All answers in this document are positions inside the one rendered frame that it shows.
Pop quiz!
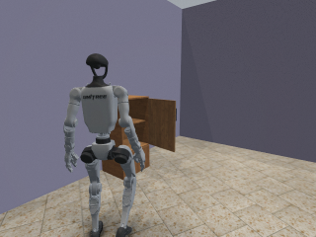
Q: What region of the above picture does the robot left shin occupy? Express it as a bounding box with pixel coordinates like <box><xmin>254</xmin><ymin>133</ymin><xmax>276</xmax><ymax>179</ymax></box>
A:
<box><xmin>89</xmin><ymin>183</ymin><xmax>101</xmax><ymax>232</ymax></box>

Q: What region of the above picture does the robot right forearm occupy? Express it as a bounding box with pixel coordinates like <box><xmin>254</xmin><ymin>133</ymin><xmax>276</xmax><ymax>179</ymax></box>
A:
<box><xmin>124</xmin><ymin>117</ymin><xmax>142</xmax><ymax>153</ymax></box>

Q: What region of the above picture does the robot left forearm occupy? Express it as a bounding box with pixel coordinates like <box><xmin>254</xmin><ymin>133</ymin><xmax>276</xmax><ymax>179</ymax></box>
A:
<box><xmin>63</xmin><ymin>122</ymin><xmax>75</xmax><ymax>153</ymax></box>

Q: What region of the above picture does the right robot hand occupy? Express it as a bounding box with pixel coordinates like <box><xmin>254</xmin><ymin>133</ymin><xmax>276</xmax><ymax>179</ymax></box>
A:
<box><xmin>132</xmin><ymin>149</ymin><xmax>146</xmax><ymax>172</ymax></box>

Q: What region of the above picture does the cupboard door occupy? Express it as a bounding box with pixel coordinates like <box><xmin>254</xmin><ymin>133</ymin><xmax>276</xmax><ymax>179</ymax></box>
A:
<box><xmin>148</xmin><ymin>98</ymin><xmax>176</xmax><ymax>152</ymax></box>

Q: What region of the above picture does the left robot upper arm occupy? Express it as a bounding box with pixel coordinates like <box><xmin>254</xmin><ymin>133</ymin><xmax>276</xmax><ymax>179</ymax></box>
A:
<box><xmin>64</xmin><ymin>87</ymin><xmax>84</xmax><ymax>128</ymax></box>

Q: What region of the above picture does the right robot upper arm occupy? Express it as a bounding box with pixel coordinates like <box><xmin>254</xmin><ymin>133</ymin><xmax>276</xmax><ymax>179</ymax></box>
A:
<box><xmin>112</xmin><ymin>86</ymin><xmax>129</xmax><ymax>128</ymax></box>

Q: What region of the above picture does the right robot thigh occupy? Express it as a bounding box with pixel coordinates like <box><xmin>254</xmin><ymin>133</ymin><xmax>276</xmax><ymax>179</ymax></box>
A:
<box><xmin>112</xmin><ymin>145</ymin><xmax>136</xmax><ymax>189</ymax></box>

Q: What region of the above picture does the left robot hand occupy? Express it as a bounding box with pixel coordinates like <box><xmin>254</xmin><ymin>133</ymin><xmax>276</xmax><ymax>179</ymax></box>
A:
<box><xmin>64</xmin><ymin>150</ymin><xmax>79</xmax><ymax>173</ymax></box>

